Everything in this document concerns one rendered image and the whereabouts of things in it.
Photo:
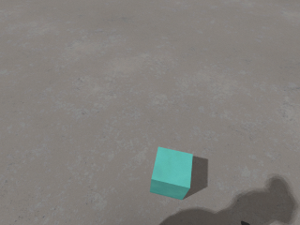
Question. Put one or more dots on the carton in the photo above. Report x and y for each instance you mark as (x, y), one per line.
(171, 175)

